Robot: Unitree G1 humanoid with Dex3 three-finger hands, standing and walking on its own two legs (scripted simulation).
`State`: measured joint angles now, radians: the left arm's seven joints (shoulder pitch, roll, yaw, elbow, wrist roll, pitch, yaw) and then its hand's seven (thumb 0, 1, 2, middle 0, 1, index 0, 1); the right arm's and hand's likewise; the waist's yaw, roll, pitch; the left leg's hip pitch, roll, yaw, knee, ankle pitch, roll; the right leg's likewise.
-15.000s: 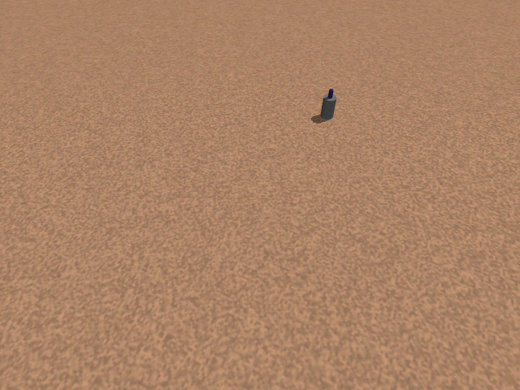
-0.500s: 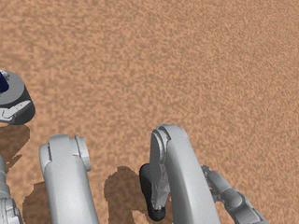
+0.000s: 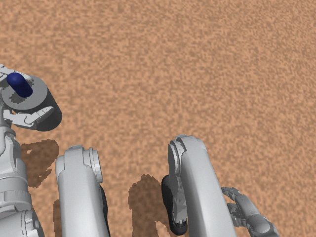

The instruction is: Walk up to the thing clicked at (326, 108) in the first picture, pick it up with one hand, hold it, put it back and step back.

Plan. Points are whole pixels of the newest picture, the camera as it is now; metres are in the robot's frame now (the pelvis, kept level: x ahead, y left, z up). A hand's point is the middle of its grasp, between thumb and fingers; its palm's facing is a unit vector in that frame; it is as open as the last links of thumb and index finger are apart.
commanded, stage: settle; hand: left
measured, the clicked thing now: (32, 100) +0.43 +0.27 -0.08
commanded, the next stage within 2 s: lift in 0.64 s
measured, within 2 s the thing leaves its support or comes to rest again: neither
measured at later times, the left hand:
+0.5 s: hand (22, 98) +0.42 +0.27 -0.02, palm faces +0.19 -0.98 -0.09, open 9.3 cm
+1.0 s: hand (20, 97) +0.41 +0.26 +0.00, palm faces +0.16 -0.98 -0.09, open 9.3 cm
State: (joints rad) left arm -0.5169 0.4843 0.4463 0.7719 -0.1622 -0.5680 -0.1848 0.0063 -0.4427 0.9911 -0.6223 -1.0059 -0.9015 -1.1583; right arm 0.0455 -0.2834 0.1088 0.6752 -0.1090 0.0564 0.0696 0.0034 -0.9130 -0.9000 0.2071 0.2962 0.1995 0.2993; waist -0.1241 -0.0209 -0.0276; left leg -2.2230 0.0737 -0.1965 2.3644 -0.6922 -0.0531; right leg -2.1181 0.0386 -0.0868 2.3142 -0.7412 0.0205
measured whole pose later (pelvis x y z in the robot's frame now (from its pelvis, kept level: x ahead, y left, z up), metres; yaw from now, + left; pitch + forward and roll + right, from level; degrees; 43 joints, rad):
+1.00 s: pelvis +0.00 +0.00 +0.04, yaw +3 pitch +33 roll -4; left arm -0.48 0.40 0.41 0.75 -0.13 -0.51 -0.22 0.01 -0.48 1.05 -0.60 -1.06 -0.90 -1.18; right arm 0.10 -0.26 0.02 0.67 -0.06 0.01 0.04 0.01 -0.94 -0.90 0.21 0.30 0.20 0.30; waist -0.11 0.00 -0.12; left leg -2.12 0.07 -0.12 2.20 -0.67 -0.04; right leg -2.04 0.02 -0.04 2.19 -0.73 0.02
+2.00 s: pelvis +0.04 +0.01 +0.29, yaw +8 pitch +20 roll -3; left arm -0.14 0.28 0.19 0.39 -0.18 -0.31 -0.11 0.01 -0.48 1.04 -0.61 -1.05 -0.90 -1.18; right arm 0.17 -0.23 0.01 0.63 0.02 -0.08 -0.04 0.01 -0.91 -0.90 0.21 0.30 0.20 0.30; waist -0.04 0.03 -0.16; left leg -1.17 0.06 -0.05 1.36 -0.54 -0.02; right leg -1.09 -0.02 -0.05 1.33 -0.59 0.02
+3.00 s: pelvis +0.08 +0.01 +0.38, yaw +9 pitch +10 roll -1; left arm -0.08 0.21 0.15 0.46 -0.18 -0.35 -0.14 0.01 -0.48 1.04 -0.61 -1.05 -0.90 -1.18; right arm 0.23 -0.23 0.01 0.66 -0.01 -0.05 -0.06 0.01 -0.92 -0.90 0.21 0.30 0.20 0.30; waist -0.03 0.02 -0.06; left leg -0.67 0.06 -0.01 0.93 -0.44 -0.03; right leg -0.60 -0.02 -0.03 0.91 -0.47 0.02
